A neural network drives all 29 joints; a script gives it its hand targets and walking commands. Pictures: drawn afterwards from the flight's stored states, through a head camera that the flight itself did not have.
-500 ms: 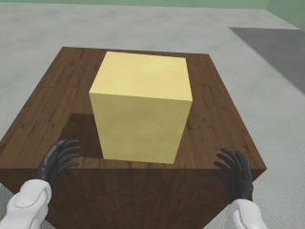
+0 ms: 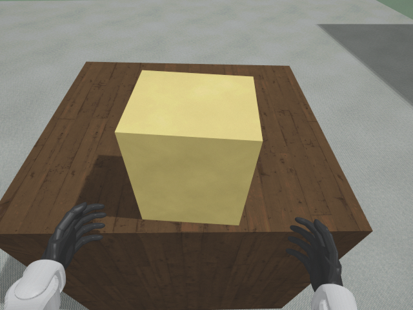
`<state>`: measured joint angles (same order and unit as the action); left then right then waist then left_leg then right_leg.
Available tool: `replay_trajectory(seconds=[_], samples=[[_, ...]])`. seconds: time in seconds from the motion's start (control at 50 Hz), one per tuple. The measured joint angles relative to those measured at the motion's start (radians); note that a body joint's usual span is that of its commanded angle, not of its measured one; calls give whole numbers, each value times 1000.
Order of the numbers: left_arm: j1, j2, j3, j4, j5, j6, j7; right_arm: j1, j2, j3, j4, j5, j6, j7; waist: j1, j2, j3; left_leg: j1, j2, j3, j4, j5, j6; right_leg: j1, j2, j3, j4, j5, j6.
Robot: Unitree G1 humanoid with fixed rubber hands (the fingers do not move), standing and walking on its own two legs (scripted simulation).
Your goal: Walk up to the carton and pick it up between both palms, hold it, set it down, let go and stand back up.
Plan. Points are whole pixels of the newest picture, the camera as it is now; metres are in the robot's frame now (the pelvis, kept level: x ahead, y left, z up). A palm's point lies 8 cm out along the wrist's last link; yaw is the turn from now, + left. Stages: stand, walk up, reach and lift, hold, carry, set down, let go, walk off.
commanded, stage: set down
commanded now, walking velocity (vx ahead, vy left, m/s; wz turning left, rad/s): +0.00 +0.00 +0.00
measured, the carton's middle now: (193, 153) +0.38 +0.01 +0.11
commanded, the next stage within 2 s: none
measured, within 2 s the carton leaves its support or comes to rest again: neither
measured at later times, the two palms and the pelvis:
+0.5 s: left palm (57, 271) +0.20 +0.25 +0.04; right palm (326, 293) +0.13 -0.19 +0.03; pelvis +0.00 +0.00 +0.00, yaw +0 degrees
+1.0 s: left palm (71, 293) +0.17 +0.24 -0.01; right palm (324, 295) +0.14 -0.21 -0.02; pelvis +0.00 -0.01 +0.00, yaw +0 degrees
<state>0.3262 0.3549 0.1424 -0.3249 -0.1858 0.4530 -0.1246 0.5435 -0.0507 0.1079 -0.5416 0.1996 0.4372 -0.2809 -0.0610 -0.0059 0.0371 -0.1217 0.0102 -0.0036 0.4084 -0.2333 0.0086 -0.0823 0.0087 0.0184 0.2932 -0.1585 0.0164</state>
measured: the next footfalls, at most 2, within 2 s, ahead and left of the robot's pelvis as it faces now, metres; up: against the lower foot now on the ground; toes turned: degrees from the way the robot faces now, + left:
none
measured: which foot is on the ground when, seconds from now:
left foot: down 0.00-1.00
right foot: down 0.00-1.00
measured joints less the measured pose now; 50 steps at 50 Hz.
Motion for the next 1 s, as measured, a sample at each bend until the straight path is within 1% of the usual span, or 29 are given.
replay_trajectory(seconds=[0.1, 0.16, 0.28, 0.4, 0.52, 0.66, 0.82, 0.9, 1.0], samples=[[22, 0, 0, 16, 0, -15, 0, 6, -16, -3, 47, 0, -41, 26, 0, 0, 6, 0, 0, 0, 0, -5, 0, 0, 0, 0, 0, -6, 0], [42, 0, 0, 24, 0, -33, 0, 17, -28, -4, 77, 0, -83, 44, 0, 0, 8, 0, 0, 0, 0, -8, 0, 0, 0, 0, 0, -8, 0], [61, 0, 0, 48, 0, -72, 3, 31, -34, -16, 137, 0, -154, 69, 0, 0, 9, 0, 0, 0, 0, -9, 0, 0, 0, 0, 0, -9, 0], [62, 0, 0, 84, 0, -100, 6, 32, -34, -26, 196, 0, -201, 91, 0, 0, 9, 0, 0, 0, 0, -4, 0, 0, 0, 0, 0, -5, 0], [62, 0, -6, 133, 0, -111, 16, 25, -34, -41, 268, 0, -214, 113, 0, 3, 9, 0, 0, 0, 0, 2, 0, 0, 0, 0, 0, 2, 0], [62, -4, -31, 227, 0, -108, 43, -25, -34, -75, 357, 0, -220, 147, 0, 3, 9, 0, 0, 1, 0, 8, 0, -12, 0, 0, 26, -4, -2], [61, -18, -49, 269, 0, -148, 50, -64, -34, -85, 411, -11, -242, 157, 0, 3, 9, 0, 0, 2, 0, 8, -2, -28, 0, 0, 60, -24, -5], [62, -29, -49, 308, 0, -157, 50, -88, -34, -87, 484, -22, -254, 167, 0, 8, 9, 0, 0, 2, 0, 4, -3, -30, 0, 0, 64, -29, -7], [61, -42, -57, 352, 0, -165, 63, -100, -34, -89, 568, -37, -298, 184, 0, 13, 9, 0, 0, 2, 0, -2, -5, -31, 0, 0, 65, -36, -8]])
